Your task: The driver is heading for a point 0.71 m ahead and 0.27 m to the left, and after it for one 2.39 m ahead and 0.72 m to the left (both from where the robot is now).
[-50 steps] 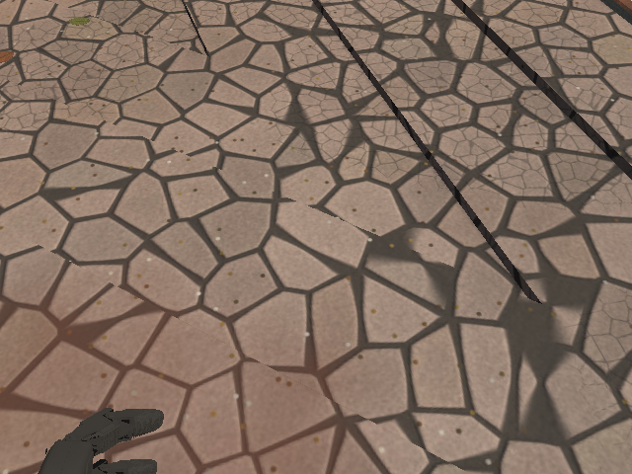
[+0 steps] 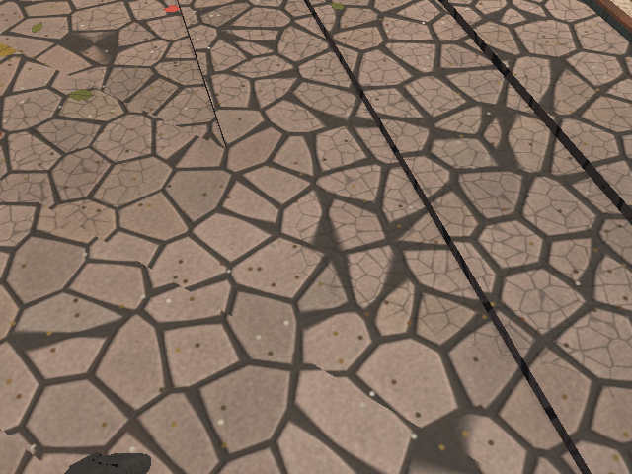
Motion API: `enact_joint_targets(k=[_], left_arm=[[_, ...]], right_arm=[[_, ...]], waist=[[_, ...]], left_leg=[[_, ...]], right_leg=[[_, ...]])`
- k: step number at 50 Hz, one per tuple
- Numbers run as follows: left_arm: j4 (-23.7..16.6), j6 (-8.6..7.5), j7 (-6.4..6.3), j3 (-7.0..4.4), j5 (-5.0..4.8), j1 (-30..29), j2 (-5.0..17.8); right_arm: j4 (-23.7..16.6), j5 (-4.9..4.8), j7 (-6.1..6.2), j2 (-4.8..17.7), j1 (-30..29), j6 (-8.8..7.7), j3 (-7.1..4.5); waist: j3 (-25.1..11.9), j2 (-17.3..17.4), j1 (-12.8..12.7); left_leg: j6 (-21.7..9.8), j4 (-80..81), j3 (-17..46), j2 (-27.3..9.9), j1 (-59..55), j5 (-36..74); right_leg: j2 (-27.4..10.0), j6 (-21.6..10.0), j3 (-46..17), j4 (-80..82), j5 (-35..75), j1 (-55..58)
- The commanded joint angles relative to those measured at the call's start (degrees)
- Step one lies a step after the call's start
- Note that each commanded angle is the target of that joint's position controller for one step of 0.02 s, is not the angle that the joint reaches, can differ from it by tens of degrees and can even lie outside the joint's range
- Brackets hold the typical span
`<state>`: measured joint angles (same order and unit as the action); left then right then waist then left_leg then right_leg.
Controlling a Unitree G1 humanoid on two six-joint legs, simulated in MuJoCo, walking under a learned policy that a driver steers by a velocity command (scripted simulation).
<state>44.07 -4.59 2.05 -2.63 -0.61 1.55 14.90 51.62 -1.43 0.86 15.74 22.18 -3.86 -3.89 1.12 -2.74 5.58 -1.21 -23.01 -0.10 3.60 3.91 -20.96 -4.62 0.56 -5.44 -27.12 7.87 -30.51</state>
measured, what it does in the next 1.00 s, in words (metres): goes down, turning left: right foot 0.04 m lower, then left foot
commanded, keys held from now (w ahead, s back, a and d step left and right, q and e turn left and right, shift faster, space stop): w+q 1.00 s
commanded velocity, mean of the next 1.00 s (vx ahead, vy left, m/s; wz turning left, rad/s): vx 0.50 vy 0.00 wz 0.53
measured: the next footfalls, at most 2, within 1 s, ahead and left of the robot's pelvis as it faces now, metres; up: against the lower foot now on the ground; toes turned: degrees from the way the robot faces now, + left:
right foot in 0.08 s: +0.19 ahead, -0.15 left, -0.04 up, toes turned +4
left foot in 0.60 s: +0.44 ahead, +0.14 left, -0.04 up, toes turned +23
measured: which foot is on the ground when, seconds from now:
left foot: down 0.00-0.08, up 0.10-0.58, down 0.60-1.00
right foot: up 0.00-0.06, down 0.08-0.60, up 0.62-1.00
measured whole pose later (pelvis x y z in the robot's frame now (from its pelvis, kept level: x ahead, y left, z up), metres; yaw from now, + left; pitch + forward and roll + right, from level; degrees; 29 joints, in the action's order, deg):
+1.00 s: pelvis +0.51 +0.08 -0.03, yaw +34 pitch +2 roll +0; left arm 41.4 -5.6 1.0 -3.2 0.0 0.3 15.7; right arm 42.1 -1.3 0.9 15.8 20.6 -2.1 -4.8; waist 1.3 -2.6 4.8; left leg -4.5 -25.5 9.3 7.0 7.9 -18.7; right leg -1.9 3.5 -6.2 -30.9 3.7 -33.4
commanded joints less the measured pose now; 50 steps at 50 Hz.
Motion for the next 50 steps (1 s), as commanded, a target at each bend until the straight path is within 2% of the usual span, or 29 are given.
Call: enact_joint_targets(k=[1,2,3,4,5,6,7,8,10,12,15,18,20,23,25,27,29,30,31,32,33,34,35,36,38,41,44,46,50], left_arm=[[-3.25,-1.18,0.64,-1.45,-0.49,-1.8,6.13],[-2.15,-1.49,0.57,-1.88,-0.7,1.82,6.69],[0.07,-1.85,0.29,-2.94,-0.32,8.39,8.66],[1.63,-2.12,-0.11,-3.9,1.09,18.16,12.01],[1.9,-1.18,-0.5,-4.02,1.03,21.27,14.09],[4.48,-0.3,0.12,-4.93,-0.25,26.59,15.83],[4.0,-0.25,-0.07,-3.77,-0.12,23.81,10.79],[3.04,-0.39,-0.08,-2.4,0.35,18.0,7.08],[2.72,-1.18,-0.24,-1.59,1.49,10.17,4.83],[3.82,-1.64,-0.71,-1.64,1.65,9.33,4.07],[5.56,-1.88,-1.71,-2.43,1.67,11.94,6.04],[6.0,-1.51,-2.67,-2.19,1.85,11.71,5.57],[6.27,-1.29,-3.19,-2.2,1.55,12.47,6.47],[7.98,-0.56,-3.36,-2.96,0.62,17.22,9.03],[8.34,0.4,-3.2,-3.41,0.05,17.93,9.86],[7.95,1.26,-3.4,-4.01,-0.34,17.4,11.55],[7.25,2.01,-3.7,-4.25,-0.44,15.83,12.53],[6.16,1.74,-3.86,-3.82,0.11,15.12,11.74],[2.96,0.28,-2.7,-0.76,2.41,20.55,2.35],[1.66,-2.4,-1.64,-1.18,0.33,14.95,6.12],[-0.31,-3.71,-1.17,-2.17,-2.07,8.62,9.08],[-0.75,-4.22,-1.41,-1.95,-1.72,7.88,8.62],[-0.02,-4.07,-1.88,-2.3,-0.17,8.09,8.55],[0.27,-3.34,-2.04,-2.77,0.59,9.63,9.0],[-0.12,-1.87,-2.13,-2.93,1.0,11.08,7.98],[-2.31,-1.02,-2.54,-2.26,1.75,5.87,5.72],[-4.5,-1.32,-2.02,-1.52,1.54,-0.75,3.99],[-5.69,-1.61,-1.56,-1.64,0.88,-3.33,4.55],[-7.98,-2.31,-0.57,-2.25,0.15,-5.78,6.68]], right_arm=[[-2.45,0.26,0.76,9.68,0.65,0.39,-2.48],[-2.58,0.48,0.7,9.61,0.4,0.85,-2.45],[-2.56,0.92,0.41,7.57,1.13,1.06,-1.71],[-3.56,1.51,0.0,3.11,2.0,0.79,-0.16],[-2.25,1.99,-0.41,-1.63,11.84,-0.23,1.02],[-4.23,-1.35,-0.46,1.79,12.18,-1.47,0.89],[-4.76,-2.57,0.42,6.73,3.13,-1.4,-0.55],[-6.08,-1.7,1.16,8.04,-3.83,-0.63,-1.09],[-6.74,-0.49,1.13,5.83,-2.17,0.73,-1.27],[-7.45,-0.52,0.71,3.46,-2.43,1.74,-1.24],[-9.86,0.45,0.2,1.76,-5.2,2.41,-0.88],[-11.14,-0.16,-0.66,2.32,-8.38,1.95,-1.23],[-12.88,-0.03,-1.61,0.72,-14.74,1.64,-0.48],[-15.67,-0.07,-3.12,-0.79,-21.28,1.77,0.36],[-17.24,-0.17,-3.9,0.29,-22.93,1.87,0.07],[-17.99,0.0,-4.34,2.34,-21.42,2.1,-0.88],[-15.47,-0.06,-3.98,6.81,-9.63,2.42,-3.29],[-12.89,-0.11,-2.76,11.31,0.67,2.89,-5.41],[-12.33,-0.65,-2.12,17.72,1.04,2.48,-6.26],[-13.68,-0.08,-2.07,14.32,4.15,1.96,-5.0],[-12.94,0.69,-2.08,11.18,1.64,1.35,-4.01],[-13.45,0.45,-2.1,9.34,-2.78,0.82,-3.41],[-14.16,0.52,-2.11,7.5,-7.21,0.6,-2.82],[-15.05,1.13,-1.9,6.36,-9.74,0.44,-2.34],[-15.44,1.08,-1.51,6.54,-10.66,0.29,-2.28],[-14.62,0.87,-0.38,8.86,-8.0,0.22,-2.91],[-13.82,0.49,0.28,9.28,-5.53,0.66,-3.13],[-13.11,0.36,0.21,9.43,-3.63,0.77,-3.26],[-12.57,0.05,0.47,8.22,-0.95,1.4,-3.12]], waist=[[2.1,6.09,-2.39],[0.76,5.62,-4.46],[-4.01,3.32,-7.22],[-13.37,-2.59,-10.84],[-19.54,-15.77,-7.67],[-24.08,-19.7,-9.61],[-13.47,-7.06,-11.73],[-5.72,-0.15,-11.63],[-2.22,-4.46,-6.33],[-1.56,-4.69,-4.8],[-1.46,-1.18,-5.02],[0.62,0.14,-5.17],[3.04,-0.31,-7.52],[4.99,0.15,-10.18],[5.1,0.41,-9.75],[2.12,-1.7,-7.45],[-4.77,-2.39,-0.25],[-10.24,1.33,4.54],[-15.85,16.83,-1.73],[-24.02,11.97,2.0],[-14.9,9.5,2.78],[-9.1,4.98,-0.24],[-5.25,2.27,-3.08],[-4.19,3.35,-5.36],[-3.47,3.88,-7.14],[-1.45,4.13,-5.98],[-0.76,5.68,-3.39],[-0.79,6.72,-2.23],[-1.2,8.56,-1.92]], left_leg=[[-9.11,-1.68,14.6,-16.42,3.07,12.18],[-8.23,-6.15,14.7,-15.15,3.88,12.79],[-6.67,-15.73,12.81,-11.37,6.53,13.57],[-4.19,-33.2,8.6,-7.36,17.15,3.12],[-0.68,-53.14,5.71,-1.93,35.42,-21.34],[-0.28,-59.4,7.47,-2.47,44.6,-16.39],[0.25,-63.19,6.94,-5.15,48.55,-10.53],[-0.26,-61.84,5.86,-6.71,47.8,-5.24],[0.07,-57.06,7.89,-9.96,42.15,3.01],[-0.26,-54.15,7.2,-11.05,39.72,4.06],[0.6,-50.59,7.31,-11.28,43.49,7.5],[0.72,-37.11,6.59,-10.09,42.26,19.85],[0.5,-24.26,1.27,-9.06,36.45,26.67],[-0.56,-16.61,-1.38,-8.33,36.25,24.67],[-2.41,-13.78,-2.67,-7.36,37.18,19.3],[-4.72,-13.11,-5.81,-4.02,31.14,13.26],[-7.87,-10.73,-7.08,0.07,13.47,11.87],[-10.78,-8.96,0.22,-2.66,-5.06,13.39],[-21.61,-5.68,32.05,-18.73,-26.72,7.07],[-25.09,4.65,49.12,-23.5,-30.7,-3.49],[-21.37,6.57,40.97,-21.64,-25.01,-0.41],[-19.0,6.74,33.59,-19.08,-15.27,4.65],[-17.31,7.4,27.94,-16.68,-6.1,11.42],[-16.62,8.47,24.26,-14.97,-0.04,16.66],[-16.6,10.08,21.39,-13.43,6.08,20.63],[-15.69,10.76,16.62,-10.93,11.3,23.67],[-12.41,9.22,13.64,-7.39,14.3,19.57],[-11.33,7.95,14.99,-7.27,14.55,16.33],[-11.33,0.48,22.8,-9.9,7.85,11.97]], right_leg=[[-0.02,-1.0,-0.63,1.88,-7.19,3.43],[0.55,-1.94,0.67,4.03,-9.12,8.65],[0.73,-3.28,2.26,4.27,-8.43,19.35],[-7.18,-5.88,-4.32,-1.41,-4.87,37.18],[-17.56,-10.55,-17.91,-7.28,6.64,54.27],[-23.15,-16.31,-35.89,4.67,-18.36,55.77],[-19.96,-14.27,-30.47,8.68,-25.88,48.04],[-15.98,-10.5,-21.14,10.22,-22.91,38.64],[-13.28,-10.75,-13.06,11.94,-10.02,27.24],[-10.92,-9.34,-5.03,13.56,-3.17,23.68],[-12.42,-10.99,0.07,14.65,7.9,25.28],[-8.84,-8.88,7.61,16.41,4.95,24.74],[-6.48,-7.34,12.4,18.59,0.17,21.97],[-9.91,-8.01,12.77,18.36,1.38,28.84],[-11.84,-7.59,13.88,14.88,9.8,34.98],[-12.21,-6.57,15.9,7.98,28.34,37.87],[-10.55,-4.95,17.9,-8.73,36.63,34.24],[-8.24,-2.61,18.05,-24.44,23.67,21.39],[3.25,0.92,14.91,-46.85,-33.84,-5.7],[6.58,0.58,0.74,-54.6,-42.32,-13.52],[3.55,-0.7,-0.23,-53.87,-36.87,-18.98],[0.89,-1.42,0.04,-48.31,-31.41,-16.86],[-0.8,-0.97,0.4,-43.01,-28.63,-12.5],[-2.04,-0.39,0.1,-40.13,-26.7,-7.75],[-2.25,1.38,0.81,-35.37,-25.33,-3.88],[-0.82,3.76,2.32,-24.82,-16.96,-3.44],[2.36,3.9,3.01,-11.64,-3.65,1.43],[3.92,3.64,2.6,-7.45,0.88,3.78],[4.92,2.15,0.29,-2.48,-6.75,3.36]])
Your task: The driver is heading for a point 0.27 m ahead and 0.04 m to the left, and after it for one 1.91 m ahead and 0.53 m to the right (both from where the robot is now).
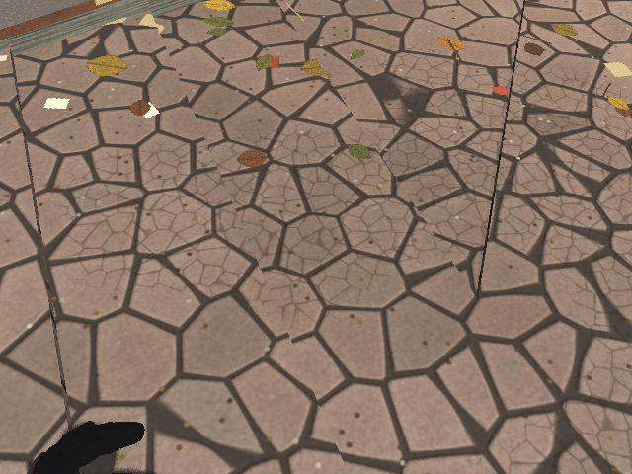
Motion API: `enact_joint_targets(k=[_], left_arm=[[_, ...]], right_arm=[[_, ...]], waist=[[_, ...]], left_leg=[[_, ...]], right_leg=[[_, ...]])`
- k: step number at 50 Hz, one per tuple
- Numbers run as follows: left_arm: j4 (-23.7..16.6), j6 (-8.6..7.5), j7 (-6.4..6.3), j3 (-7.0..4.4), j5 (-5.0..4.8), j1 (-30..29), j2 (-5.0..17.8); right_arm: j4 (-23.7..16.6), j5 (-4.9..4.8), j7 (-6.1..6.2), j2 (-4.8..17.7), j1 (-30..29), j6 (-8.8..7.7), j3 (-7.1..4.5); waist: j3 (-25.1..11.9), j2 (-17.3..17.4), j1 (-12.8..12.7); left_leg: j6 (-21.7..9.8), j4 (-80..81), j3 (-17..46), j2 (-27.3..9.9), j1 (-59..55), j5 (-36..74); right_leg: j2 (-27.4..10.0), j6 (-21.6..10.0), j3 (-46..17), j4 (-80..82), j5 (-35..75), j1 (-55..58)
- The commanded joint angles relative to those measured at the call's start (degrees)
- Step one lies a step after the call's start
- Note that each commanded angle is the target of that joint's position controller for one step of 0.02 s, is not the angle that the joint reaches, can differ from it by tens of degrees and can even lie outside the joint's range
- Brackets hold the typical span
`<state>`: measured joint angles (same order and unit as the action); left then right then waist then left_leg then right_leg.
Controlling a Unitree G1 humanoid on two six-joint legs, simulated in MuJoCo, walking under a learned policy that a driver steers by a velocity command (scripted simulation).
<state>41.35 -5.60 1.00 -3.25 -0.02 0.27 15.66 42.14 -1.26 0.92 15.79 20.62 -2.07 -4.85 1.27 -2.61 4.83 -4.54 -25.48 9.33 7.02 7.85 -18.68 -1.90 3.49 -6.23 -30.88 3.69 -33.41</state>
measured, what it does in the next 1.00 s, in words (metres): walks ahead, turning right: right foot, then left foot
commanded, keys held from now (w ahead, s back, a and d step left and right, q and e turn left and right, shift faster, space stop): w+q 0.10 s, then w+e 0.90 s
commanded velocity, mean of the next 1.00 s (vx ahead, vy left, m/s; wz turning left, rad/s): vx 0.50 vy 0.00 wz -0.20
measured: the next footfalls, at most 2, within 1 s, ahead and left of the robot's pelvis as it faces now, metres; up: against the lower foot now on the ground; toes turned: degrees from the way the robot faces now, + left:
right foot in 0.06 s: +0.22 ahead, -0.13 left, +0.00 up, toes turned +7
left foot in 0.50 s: +0.40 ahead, +0.13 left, +0.00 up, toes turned -2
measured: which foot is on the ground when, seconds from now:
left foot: down 0.00-0.08, up 0.10-0.48, down 0.50-1.00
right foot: up 0.00-0.04, down 0.06-0.50, up 0.52-1.00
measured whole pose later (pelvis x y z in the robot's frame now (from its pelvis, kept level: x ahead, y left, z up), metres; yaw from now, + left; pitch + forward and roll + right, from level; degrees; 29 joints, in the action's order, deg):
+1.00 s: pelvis +0.50 -0.03 -0.03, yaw -18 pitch +2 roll +3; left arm 34.8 -0.8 4.2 -3.4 -0.9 3.3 15.7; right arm 47.9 -1.6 1.1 18.1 20.4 -3.5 -5.4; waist 2.0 -2.6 5.1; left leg 3.4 -23.9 -15.5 -1.9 -4.5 -29.0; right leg -2.9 -4.2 0.2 -31.6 -2.3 -30.6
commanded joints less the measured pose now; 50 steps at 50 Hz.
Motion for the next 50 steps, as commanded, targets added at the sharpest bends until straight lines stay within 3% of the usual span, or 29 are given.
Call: enact_joint_targets(k=[1,2,3,4,5,6,7,8,9,10,12,15,17,21,23,24,25,26,27,28,29,30,32,36,41,45,47,49,50], left_arm=[[-5.25,-1.71,0.69,-2.06,-0.74,-3.26,6.84],[-4.69,-2.04,0.7,-2.43,-0.99,-0.78,7.31],[-3.43,-2.43,0.26,-3.06,-0.26,5.82,8.37],[-2.73,-2.71,-0.31,-3.98,0.73,14.05,11.46],[-0.53,-2.0,-0.21,-5.26,0.93,20.2,16.24],[-0.39,-1.76,0.32,-4.07,-0.25,20.43,10.54],[-0.44,-1.47,0.29,-3.09,-0.35,18.78,7.4],[-0.65,-1.0,0.39,-2.45,0.2,16.1,6.6],[-0.31,-0.62,0.48,-1.99,0.3,14.18,5.55],[-0.27,-0.56,0.42,-1.51,0.66,13.22,4.88],[0.07,-0.52,0.52,-1.25,-0.04,13.2,4.12],[0.61,0.01,-0.05,-2.23,-1.09,14.23,7.45],[1.13,0.56,-0.42,-2.76,-1.42,15.53,9.23],[2.36,1.58,-0.53,-2.82,-2.16,20.04,9.8],[2.31,2.03,-0.81,-2.74,-2.27,20.12,9.58],[2.13,2.12,-0.91,-2.37,-1.96,20.12,8.4],[1.35,1.92,-0.91,-1.6,-1.35,19.03,6.04],[-0.14,1.58,-0.96,-0.16,0.22,19.63,1.54],[-2.46,0.8,-1.16,-0.09,-1.9,24.07,1.92],[-1.27,0.93,-1.46,-1.34,-2.55,22.4,7.06],[-1.63,1.27,-1.34,-1.9,-2.37,19.09,8.39],[-1.19,1.81,-1.31,-1.96,-2.0,18.58,7.46],[-1.91,2.75,-0.88,-2.05,-1.58,17.21,5.83],[-3.46,3.55,-0.11,-1.79,-1.19,14.41,3.61],[-6.36,3.34,1.66,-0.95,-1.02,6.3,2.44],[-9.34,3.8,2.86,-0.92,-1.33,0.66,3.39],[-10.54,4.08,3.33,-1.13,-1.13,-0.58,4.05],[-10.67,4.32,3.32,-2.26,-0.68,2.35,6.07],[-9.5,4.45,2.97,-3.39,-0.58,7.24,7.9]], right_arm=[[-3.44,-0.04,0.54,8.21,0.08,-0.27,-2.26],[-3.85,-0.05,0.61,7.82,-0.73,-0.17,-2.21],[-4.34,-0.08,0.48,5.79,-1.18,-0.24,-1.4],[-4.81,0.34,0.15,1.81,-0.14,-0.58,0.09],[-5.97,-1.56,0.06,0.0,8.23,-0.97,0.97],[-3.97,-1.73,0.48,6.07,7.32,-0.95,0.03],[-4.44,-0.79,0.52,8.9,0.52,-0.78,-0.72],[-5.32,0.27,0.64,7.99,-3.34,-0.82,-0.51],[-6.24,1.08,0.41,7.07,-5.97,-1.25,-0.38],[-6.53,1.05,0.02,5.91,-5.83,-1.62,-0.24],[-6.45,0.99,-0.31,4.0,-5.56,-2.14,0.25],[-8.03,1.77,-0.61,1.71,-10.87,-2.94,1.61],[-8.36,1.36,-1.08,1.23,-14.44,-3.43,2.18],[-9.39,0.4,-1.77,3.73,-18.84,-4.16,1.73],[-8.89,0.31,-1.7,5.2,-16.83,-4.49,0.95],[-7.83,0.48,-1.38,6.25,-13.33,-4.49,0.3],[-6.81,1.09,-0.8,8.56,-7.17,-4.53,-0.63],[-5.59,1.74,-0.23,12.75,2.09,-4.13,-1.64],[-3.87,2.06,-0.76,15.09,3.92,-3.16,-2.32],[-4.39,1.41,-1.01,10.56,1.58,-3.21,-1.28],[-4.53,1.13,-1.01,7.68,-0.9,-3.32,-0.39],[-4.67,1.51,-1.16,5.92,-4.07,-3.45,0.29],[-4.06,1.97,-1.18,4.45,-7.55,-3.73,0.59],[-2.07,2.17,-0.88,6.27,-7.65,-4.91,-0.47],[0.22,1.11,0.15,8.58,-5.74,-4.31,-1.3],[1.74,0.14,0.34,10.88,-3.4,-3.3,-2.33],[2.2,-0.36,0.38,12.1,-2.58,-2.47,-2.85],[2.26,-0.83,0.53,14.13,-2.27,-1.71,-3.47],[2.37,-0.81,0.61,14.65,-1.85,-1.29,-3.55]], waist=[[-1.78,9.38,-2.03],[-2.25,10.54,-3.49],[-5.58,10.09,-6.92],[-12.57,3.59,-10.04],[-20.93,-16.6,-7.22],[-17.43,-10.8,-8.91],[-9.57,-5.1,-10.48],[-5.47,-0.69,-9.43],[-2.0,-0.5,-8.35],[-1.27,-1.94,-6.44],[-1.69,-3.36,-5.24],[-1.28,-2.87,-6.0],[-1.29,-3.01,-7.1],[-1.84,-3.34,-8.07],[-2.74,-3.2,-5.74],[-4.03,-3.01,-3.8],[-7.19,-1.5,-0.46],[-14.67,8.89,2.52],[-16.84,23.91,-0.12],[-10.7,15.73,0.55],[-5.83,12.87,0.33],[-3.95,10.06,-1.38],[-0.71,9.98,-3.56],[-0.1,7.09,-4.56],[1.39,5.48,-2.44],[3.9,4.03,-1.1],[4.56,4.06,-1.02],[1.57,5.02,-3.12],[-1.84,5.19,-5.62]], left_leg=[[-7.84,0.77,15.24,-13.8,2.51,10.51],[-7.3,-1.45,16.27,-13.63,1.91,11.05],[-5.57,-6.01,15.01,-11.57,4.42,12.11],[-3.07,-21.91,9.67,-7.76,11.24,5.63],[1.34,-39.94,1.14,-0.53,31.27,-15.64],[2.2,-47.22,2.25,-4.87,37.97,-13.84],[2.58,-48.94,1.68,-5.94,39.24,-8.51],[2.81,-48.15,-0.35,-7.38,37.69,-5.17],[2.89,-45.32,-0.95,-8.82,36.96,-2.86],[2.75,-42.39,-1.88,-10.76,33.88,-1.16],[3.28,-36.33,-4.04,-11.51,30.75,-1.12],[4.83,-22.47,-6.52,-11.21,27.2,3.03],[5.69,-14.23,-7.38,-9.67,22.08,9.54],[5.87,-5.67,-6.92,-7.44,15.2,15.08],[4.57,-1.64,-6.81,-7.49,7.9,15.43],[3.57,-0.43,-7.09,-7.84,1.79,13.93],[1.46,-0.06,-3.39,-12.34,-7.44,12.02],[-1.91,0.29,8.06,-24.3,-20.48,10.58],[-9.07,6.92,29.18,-32.68,-25.57,-4.73],[-8.63,9.41,28.29,-30.17,-20.93,-13.05],[-6.85,9.87,20.36,-27.73,-16.15,-9.49],[-6.0,10.99,14.52,-25.26,-11.57,-2.64],[-5.53,13.91,6.02,-22.64,-4.62,6.87],[-6.36,15.94,-5.0,-20.93,-1.66,20.05],[-4.54,14.17,-12.73,-21.41,-2.46,21.33],[-3.04,12.1,-15.19,-23.59,-7.27,19.85],[-2.13,9.13,-16.28,-24.3,-10.23,25.39],[-0.91,1.01,-18.2,-23.89,-12.24,42.35],[-0.19,-6.59,-19.25,-23.07,-12.56,49.27]], right_leg=[[2.16,-1.73,0.74,1.81,-6.28,7.13],[2.31,-2.75,1.23,3.09,-8.91,9.87],[1.29,-5.0,1.79,4.62,-9.18,19.97],[-8.79,-9.23,-8.01,5.18,-11.99,34.96],[-21.98,-19.84,-34.99,10.48,-26.8,54.37],[-21.4,-19.02,-40.87,14.22,-40.98,52.79],[-18.21,-16.6,-32.95,14.99,-37.59,45.71],[-15.54,-15.56,-26.37,15.47,-30.1,39.06],[-13.54,-16.2,-22.05,16.45,-23.11,33.61],[-11.58,-16.02,-18.66,17.53,-18.01,29.7],[-9.25,-16.69,-14.93,18.96,-11.42,26.89],[-8.06,-17.43,-10.47,20.4,-6.12,23.4],[-6.86,-16.62,-7.99,20.4,-6.1,20.62],[-7.88,-15.01,-10.11,17.68,-9.21,20.84],[-7.51,-12.86,-11.37,14.49,-12.72,19.57],[-5.83,-11.43,-11.0,11.14,-13.16,17.7],[-2.66,-9.16,-8.86,2.43,-14.06,13.26],[2.22,-6.2,-2.37,-16.23,-29.01,4.67],[4.25,-5.2,0.96,-29.45,-38.4,-10.28],[0.89,-4.82,-1.31,-35.8,-34.7,-14.28],[-0.38,-4.83,-0.76,-36.89,-29.87,-15.2],[-1.97,-4.29,-0.08,-36.39,-26.14,-12.86],[-4.18,-3.62,0.2,-32.69,-21.41,-9.24],[-3.85,-2.13,0.98,-25.15,-9.81,-6.95],[-3.46,-3.7,2.39,-9.68,4.22,-3.8],[-3.68,-5.59,3.16,-3.11,2.43,-4.31],[-2.7,-6.78,5.13,-1.18,-3.02,-3.92],[0.64,-8.72,8.85,-0.73,-9.75,2.81],[2.86,-9.94,10.57,-0.74,-11.62,9.18]])
Keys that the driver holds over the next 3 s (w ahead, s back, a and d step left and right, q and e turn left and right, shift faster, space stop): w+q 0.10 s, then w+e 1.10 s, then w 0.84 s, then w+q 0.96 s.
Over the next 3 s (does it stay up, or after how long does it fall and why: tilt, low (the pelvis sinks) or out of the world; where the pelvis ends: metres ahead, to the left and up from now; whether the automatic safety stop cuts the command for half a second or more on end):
stays up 1.52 -0.55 -0.07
